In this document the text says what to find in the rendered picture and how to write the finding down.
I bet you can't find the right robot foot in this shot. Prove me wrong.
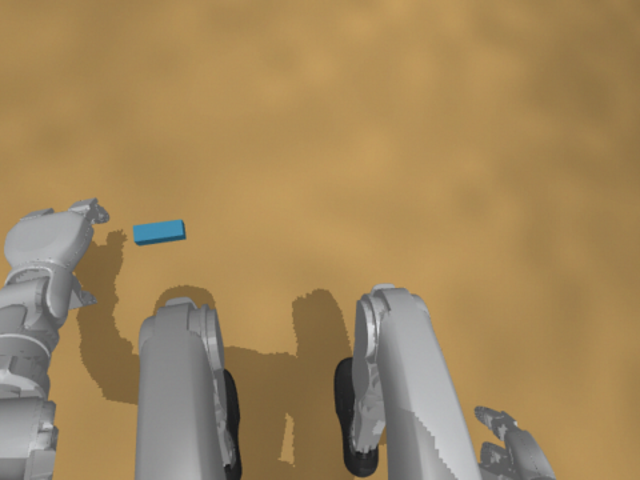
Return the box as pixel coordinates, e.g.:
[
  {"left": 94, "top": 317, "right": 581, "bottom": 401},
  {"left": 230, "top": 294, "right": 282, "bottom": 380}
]
[{"left": 334, "top": 357, "right": 379, "bottom": 477}]

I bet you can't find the left robot foot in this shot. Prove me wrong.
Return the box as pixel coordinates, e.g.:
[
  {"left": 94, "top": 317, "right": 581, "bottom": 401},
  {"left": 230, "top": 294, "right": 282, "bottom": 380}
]
[{"left": 223, "top": 368, "right": 242, "bottom": 480}]

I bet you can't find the left robot arm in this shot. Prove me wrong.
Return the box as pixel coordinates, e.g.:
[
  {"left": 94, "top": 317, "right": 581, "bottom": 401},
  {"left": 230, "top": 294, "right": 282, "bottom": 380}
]
[{"left": 0, "top": 261, "right": 74, "bottom": 480}]

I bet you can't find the small box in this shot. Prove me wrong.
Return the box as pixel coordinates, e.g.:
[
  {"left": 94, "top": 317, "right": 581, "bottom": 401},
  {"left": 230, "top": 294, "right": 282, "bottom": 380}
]
[{"left": 133, "top": 219, "right": 186, "bottom": 246}]

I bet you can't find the right robot hand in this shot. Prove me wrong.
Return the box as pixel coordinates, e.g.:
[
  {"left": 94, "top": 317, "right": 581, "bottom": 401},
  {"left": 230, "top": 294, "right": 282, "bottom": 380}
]
[{"left": 474, "top": 406, "right": 557, "bottom": 480}]

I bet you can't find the left robot hand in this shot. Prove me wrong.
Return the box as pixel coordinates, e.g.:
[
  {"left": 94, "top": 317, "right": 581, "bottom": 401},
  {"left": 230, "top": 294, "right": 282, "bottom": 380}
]
[{"left": 4, "top": 198, "right": 110, "bottom": 310}]

